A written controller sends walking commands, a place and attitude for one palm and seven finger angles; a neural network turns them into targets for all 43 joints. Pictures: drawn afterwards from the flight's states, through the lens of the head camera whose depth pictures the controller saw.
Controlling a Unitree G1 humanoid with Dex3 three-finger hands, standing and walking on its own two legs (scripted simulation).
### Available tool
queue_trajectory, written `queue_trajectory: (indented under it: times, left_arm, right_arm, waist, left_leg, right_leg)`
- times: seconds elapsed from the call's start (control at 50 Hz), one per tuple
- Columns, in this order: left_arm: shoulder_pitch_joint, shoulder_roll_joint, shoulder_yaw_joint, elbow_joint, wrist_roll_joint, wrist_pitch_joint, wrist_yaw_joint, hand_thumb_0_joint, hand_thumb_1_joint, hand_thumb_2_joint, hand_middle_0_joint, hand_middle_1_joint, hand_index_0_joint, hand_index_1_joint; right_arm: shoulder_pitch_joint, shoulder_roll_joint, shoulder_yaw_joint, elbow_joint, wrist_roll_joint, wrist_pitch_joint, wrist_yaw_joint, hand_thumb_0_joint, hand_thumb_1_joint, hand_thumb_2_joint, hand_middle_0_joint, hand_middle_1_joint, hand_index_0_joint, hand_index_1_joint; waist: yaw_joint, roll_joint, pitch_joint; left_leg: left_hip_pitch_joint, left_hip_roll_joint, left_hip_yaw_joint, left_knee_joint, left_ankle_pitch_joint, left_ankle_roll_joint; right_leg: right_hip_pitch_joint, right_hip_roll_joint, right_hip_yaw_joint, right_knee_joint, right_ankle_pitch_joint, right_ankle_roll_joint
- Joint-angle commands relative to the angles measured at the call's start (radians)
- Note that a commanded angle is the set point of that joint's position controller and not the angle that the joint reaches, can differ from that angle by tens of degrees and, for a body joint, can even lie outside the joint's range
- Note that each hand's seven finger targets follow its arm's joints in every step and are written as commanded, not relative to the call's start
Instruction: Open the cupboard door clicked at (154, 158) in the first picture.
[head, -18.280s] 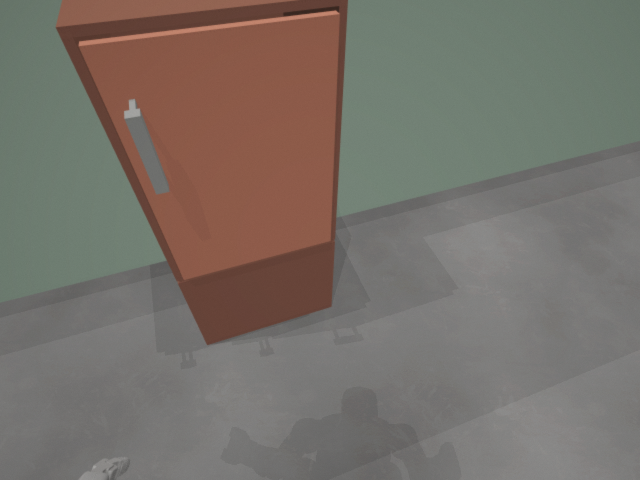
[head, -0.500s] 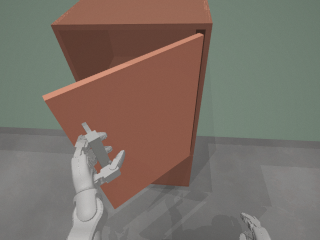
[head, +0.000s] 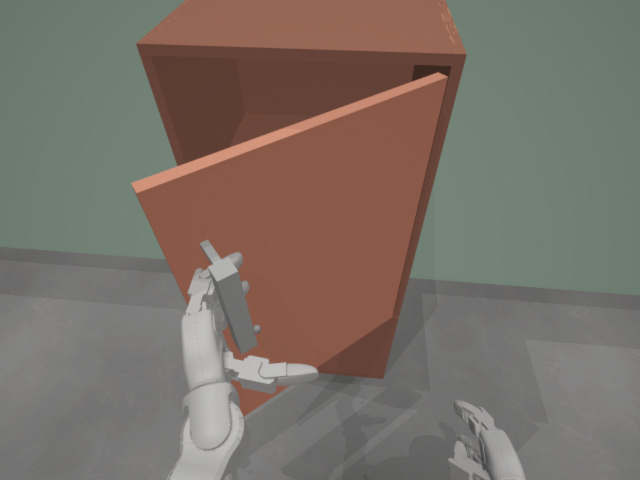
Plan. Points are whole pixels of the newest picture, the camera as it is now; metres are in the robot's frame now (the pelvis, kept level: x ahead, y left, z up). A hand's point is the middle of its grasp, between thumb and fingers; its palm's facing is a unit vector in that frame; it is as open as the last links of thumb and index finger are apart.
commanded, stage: slide the hand sideways off the handle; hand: left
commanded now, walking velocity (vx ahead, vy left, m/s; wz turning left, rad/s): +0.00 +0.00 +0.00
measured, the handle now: (227, 298) +0.31 +0.14 +0.08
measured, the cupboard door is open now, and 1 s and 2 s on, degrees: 41 43 43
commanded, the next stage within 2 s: draw the hand back to the body in 1.30 s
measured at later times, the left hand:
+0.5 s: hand (247, 360) +0.23 +0.10 +0.09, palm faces -0.09 -1.00 +0.02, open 16.1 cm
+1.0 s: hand (199, 395) +0.19 +0.14 +0.08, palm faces -0.03 -1.00 -0.06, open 16.2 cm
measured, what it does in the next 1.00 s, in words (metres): stands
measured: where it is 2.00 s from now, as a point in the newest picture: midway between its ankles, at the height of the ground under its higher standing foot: outside the picture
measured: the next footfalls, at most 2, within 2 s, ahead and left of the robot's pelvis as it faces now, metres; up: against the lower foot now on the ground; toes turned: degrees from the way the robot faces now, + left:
none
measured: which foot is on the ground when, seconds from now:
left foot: down 0.00-1.00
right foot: down 0.00-1.00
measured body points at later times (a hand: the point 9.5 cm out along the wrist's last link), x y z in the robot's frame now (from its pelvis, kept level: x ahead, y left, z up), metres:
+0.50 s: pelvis -0.01 +0.01 -0.01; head -0.01 +0.00 +0.44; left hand +0.23 +0.16 +0.09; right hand +0.17 -0.21 -0.08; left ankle -0.01 +0.12 -0.71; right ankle +0.00 -0.11 -0.71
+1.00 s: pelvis +0.00 -0.01 -0.01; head +0.02 -0.02 +0.44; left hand +0.19 +0.20 +0.08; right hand +0.18 -0.24 -0.08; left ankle -0.01 +0.12 -0.71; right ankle +0.00 -0.11 -0.71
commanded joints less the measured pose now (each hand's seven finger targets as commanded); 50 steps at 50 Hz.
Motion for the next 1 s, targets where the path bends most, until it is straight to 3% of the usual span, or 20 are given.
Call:
queue_trajectory:
  times: [0.0, 0.08, 0.1, 0.12, 0.14, 0.18, 0.2, 0.24, 0.28, 0.32, 0.38, 0.4, 0.46, 0.5, 0.62, 0.64, 0.7, 0.78, 0.86, 0.98]
  left_arm:
    - [-0.191, -0.021, 0.024, -0.240, 0.032, -0.032, 0.053, 0.000, -0.500, 0.300, -0.150, -0.300, -0.150, -0.300]
    - [-0.195, -0.049, -0.005, -0.239, 0.037, -0.011, 0.067, 0.000, -0.500, 0.300, -0.150, -0.300, -0.150, -0.300]
    - [-0.212, 0.064, -0.155, -0.175, 0.122, -0.055, -0.135, 0.000, -0.500, 0.300, -0.150, -0.300, -0.150, -0.300]
    - [-0.251, 0.163, -0.041, -0.261, 0.084, -0.103, -0.243, 0.000, -0.500, 0.300, -0.150, -0.300, -0.150, -0.300]
    - [-0.247, 0.184, -0.045, -0.258, 0.074, -0.126, -0.310, 0.000, -0.500, 0.300, -0.150, -0.300, -0.150, -0.300]
    - [-0.263, 0.154, -0.082, -0.266, 0.023, -0.152, -0.428, 0.000, -0.500, 0.300, -0.150, -0.300, -0.150, -0.300]
    - [-0.267, 0.136, -0.103, -0.254, -0.023, -0.151, -0.493, 0.000, -0.500, 0.300, -0.150, -0.300, -0.150, -0.300]
    - [-0.276, 0.119, -0.069, -0.254, -0.128, -0.133, -0.565, 0.000, -0.500, 0.300, -0.150, -0.300, -0.150, -0.300]
    - [-0.199, 0.117, -0.001, -0.255, -0.193, -0.106, -0.564, 0.000, -0.500, 0.300, -0.150, -0.300, -0.150, -0.300]
    - [-0.110, 0.121, 0.042, -0.240, -0.212, -0.087, -0.533, 0.000, -0.500, 0.300, -0.150, -0.300, -0.150, -0.300]
    - [-0.043, 0.169, 0.098, -0.258, -0.173, -0.083, -0.478, 0.000, -0.500, 0.300, -0.150, -0.300, -0.150, -0.300]
    - [-0.012, 0.205, 0.133, -0.244, -0.158, -0.085, -0.463, 0.000, -0.500, 0.300, -0.150, -0.300, -0.150, -0.300]
    - [-0.018, 0.212, 0.135, -0.290, -0.127, -0.098, -0.443, 0.000, -0.500, 0.300, -0.150, -0.300, -0.150, -0.300]
    - [0.026, 0.233, 0.153, -0.297, -0.121, -0.101, -0.437, 0.000, -0.500, 0.300, -0.150, -0.300, -0.150, -0.300]
    - [0.087, 0.277, 0.216, -0.379, -0.164, -0.126, -0.470, 0.000, -0.500, 0.300, -0.150, -0.300, -0.150, -0.300]
    - [0.082, 0.255, 0.196, -0.390, -0.172, -0.132, -0.480, 0.000, -0.500, 0.300, -0.150, -0.300, -0.150, -0.300]
    - [0.121, 0.292, 0.243, -0.386, -0.197, -0.152, -0.506, 0.000, -0.500, 0.300, -0.150, -0.300, -0.150, -0.300]
    - [0.188, 0.293, 0.249, -0.406, -0.222, -0.170, -0.548, 0.000, -0.500, 0.300, -0.150, -0.300, -0.150, -0.300]
    - [0.232, 0.356, 0.335, -0.397, -0.250, -0.177, -0.586, 0.000, -0.500, 0.300, -0.150, -0.300, -0.150, -0.300]
    - [0.307, 0.372, 0.391, -0.402, -0.304, -0.191, -0.648, 0.000, -0.500, 0.300, -0.150, -0.300, -0.150, -0.300]
  right_arm:
    - [-0.119, -0.097, -0.033, -0.170, 0.005, -0.030, -0.006, 0.000, -0.900, -0.900, 0.200, 0.300, 0.200, 0.300]
    - [-0.123, -0.095, -0.030, -0.168, 0.003, -0.020, -0.005, 0.000, -0.900, -0.900, 0.200, 0.300, 0.200, 0.300]
    - [-0.052, -0.134, -0.028, -0.119, 0.006, -0.021, 0.001, 0.000, -0.900, -0.900, 0.200, 0.300, 0.200, 0.300]
    - [-0.049, -0.133, -0.041, -0.152, 0.018, -0.026, -0.010, 0.000, -0.900, -0.900, 0.200, 0.300, 0.200, 0.300]
    - [-0.053, -0.131, -0.034, -0.159, 0.020, -0.029, -0.021, 0.000, -0.900, -0.900, 0.200, 0.300, 0.200, 0.300]
    - [-0.058, -0.124, -0.026, -0.173, 0.036, -0.054, -0.030, 0.000, -0.900, -0.900, 0.200, 0.300, 0.200, 0.300]
    - [-0.060, -0.129, -0.023, -0.179, 0.049, -0.068, -0.032, 0.000, -0.900, -0.900, 0.200, 0.300, 0.200, 0.300]
    - [-0.078, -0.130, -0.016, -0.193, 0.068, -0.098, -0.042, 0.000, -0.900, -0.900, 0.200, 0.300, 0.200, 0.300]
    - [-0.086, -0.131, -0.017, -0.202, 0.080, -0.129, -0.049, 0.000, -0.900, -0.900, 0.200, 0.300, 0.200, 0.300]
    - [-0.081, -0.130, -0.017, -0.208, 0.083, -0.151, -0.042, 0.000, -0.900, -0.900, 0.200, 0.300, 0.200, 0.300]
    - [-0.065, -0.134, -0.022, -0.212, 0.074, -0.163, -0.027, 0.000, -0.900, -0.900, 0.200, 0.300, 0.200, 0.300]
    - [-0.062, -0.138, -0.024, -0.208, 0.072, -0.163, -0.023, 0.000, -0.900, -0.900, 0.200, 0.300, 0.200, 0.300]
    - [-0.063, -0.130, -0.023, -0.221, 0.067, -0.163, -0.012, 0.000, -0.900, -0.900, 0.200, 0.300, 0.200, 0.300]
    - [-0.059, -0.133, -0.025, -0.226, 0.067, -0.159, -0.008, 0.000, -0.900, -0.900, 0.200, 0.300, 0.200, 0.300]
    - [-0.050, -0.136, -0.026, -0.237, 0.070, -0.168, -0.017, 0.000, -0.900, -0.900, 0.200, 0.300, 0.200, 0.300]
    - [-0.050, -0.134, -0.024, -0.237, 0.069, -0.174, -0.018, 0.000, -0.900, -0.900, 0.200, 0.300, 0.200, 0.300]
    - [-0.035, -0.143, -0.030, -0.228, 0.073, -0.187, -0.025, 0.000, -0.900, -0.900, 0.200, 0.300, 0.200, 0.300]
    - [-0.018, -0.148, -0.034, -0.233, 0.075, -0.207, -0.028, 0.000, -0.900, -0.900, 0.200, 0.300, 0.200, 0.300]
    - [-0.013, -0.152, -0.041, -0.227, 0.077, -0.211, -0.037, 0.000, -0.900, -0.900, 0.200, 0.300, 0.200, 0.300]
    - [-0.015, -0.150, -0.046, -0.229, 0.087, -0.218, -0.043, 0.000, -0.900, -0.900, 0.200, 0.300, 0.200, 0.300]
  waist:
    - [0.001, -0.068, -0.120]
    - [-0.001, -0.053, -0.139]
    - [-0.097, -0.117, -0.073]
    - [-0.049, -0.058, -0.163]
    - [-0.041, -0.049, -0.174]
    - [-0.051, -0.019, -0.167]
    - [-0.062, 0.004, -0.157]
    - [-0.057, -0.005, -0.137]
    - [-0.030, -0.045, -0.146]
    - [-0.013, -0.072, -0.133]
    - [-0.002, -0.106, -0.121]
    - [0.006, -0.099, -0.103]
    - [0.006, -0.037, -0.088]
    - [0.008, -0.046, -0.086]
    - [0.000, -0.031, -0.103]
    - [-0.007, -0.024, -0.100]
    - [-0.012, -0.050, -0.096]
    - [-0.011, -0.046, -0.120]
    - [-0.004, -0.057, -0.137]
    - [0.004, -0.038, -0.140]
  left_leg:
    - [0.024, 0.002, -0.009, -0.100, 0.252, 0.010]
    - [0.025, 0.001, -0.013, -0.092, 0.251, 0.007]
    - [0.034, 0.001, -0.016, -0.078, 0.255, 0.020]
    - [0.045, 0.000, -0.010, -0.077, 0.253, 0.025]
    - [0.046, -0.004, -0.010, -0.078, 0.261, 0.030]
    - [0.052, -0.006, -0.014, -0.074, 0.244, 0.030]
    - [0.059, -0.005, -0.021, -0.075, 0.229, 0.029]
    - [0.048, -0.006, -0.032, -0.086, 0.178, 0.025]
    - [0.037, -0.006, -0.038, -0.097, 0.157, 0.017]
    - [0.026, -0.004, -0.042, -0.109, 0.159, 0.011]
    - [0.002, -0.005, -0.026, -0.104, 0.173, 0.012]
    - [-0.014, -0.004, -0.026, -0.107, 0.164, 0.011]
    - [-0.021, -0.004, -0.014, -0.103, 0.143, 0.011]
    - [-0.029, -0.002, -0.012, -0.099, 0.140, 0.014]
    - [-0.050, -0.007, 0.004, -0.067, 0.138, 0.017]
    - [-0.048, -0.010, 0.005, -0.063, 0.138, 0.019]
    - [-0.070, -0.012, -0.001, -0.043, 0.137, 0.019]
    - [-0.076, -0.017, 0.000, -0.019, 0.173, 0.019]
    - [-0.112, -0.024, 0.005, 0.012, 0.182, 0.018]
    - [-0.128, -0.029, 0.002, 0.037, 0.210, 0.015]
  right_leg:
    - [0.065, 0.006, -0.020, -0.093, 0.233, -0.023]
    - [0.050, 0.009, -0.026, -0.079, 0.221, -0.025]
    - [-0.012, 0.002, 0.003, -0.066, 0.265, -0.016]
    - [0.019, -0.001, 0.007, -0.053, 0.283, -0.021]
    - [0.038, -0.002, 0.012, -0.044, 0.300, -0.025]
    - [0.020, 0.000, 0.007, -0.046, 0.276, -0.024]
    - [0.008, 0.002, 0.006, -0.050, 0.256, -0.024]
    - [0.005, 0.010, -0.009, -0.066, 0.202, -0.021]
    - [0.018, 0.016, -0.027, -0.072, 0.172, -0.016]
    - [0.018, 0.017, -0.041, -0.069, 0.163, -0.012]
    - [0.020, 0.015, -0.033, -0.063, 0.180, -0.009]
    - [0.022, 0.015, -0.031, -0.063, 0.161, -0.012]
    - [-0.001, 0.014, -0.020, -0.054, 0.134, -0.016]
    - [0.007, 0.016, -0.016, -0.059, 0.131, -0.017]
    - [0.015, 0.020, 0.002, -0.062, 0.150, -0.010]
    - [0.009, 0.021, 0.001, -0.061, 0.154, -0.008]
    - [0.005, 0.023, 0.007, -0.061, 0.154, -0.006]
    - [0.010, 0.021, 0.009, -0.039, 0.215, -0.001]
    - [0.032, 0.010, 0.043, -0.042, 0.244, 0.006]
    - [0.039, 0.006, 0.051, -0.028, 0.312, 0.012]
